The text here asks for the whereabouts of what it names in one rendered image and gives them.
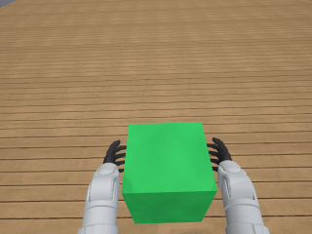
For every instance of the robot left forearm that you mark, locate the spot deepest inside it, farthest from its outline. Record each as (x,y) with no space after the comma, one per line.
(101,204)

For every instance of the carton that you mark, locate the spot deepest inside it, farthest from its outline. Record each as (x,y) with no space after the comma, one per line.
(168,175)

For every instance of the robot left hand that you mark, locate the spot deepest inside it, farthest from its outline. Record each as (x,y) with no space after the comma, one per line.
(111,155)

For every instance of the robot right forearm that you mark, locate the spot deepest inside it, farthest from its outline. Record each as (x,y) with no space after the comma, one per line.
(239,199)

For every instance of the robot right hand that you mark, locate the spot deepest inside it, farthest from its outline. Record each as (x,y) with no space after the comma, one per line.
(222,154)

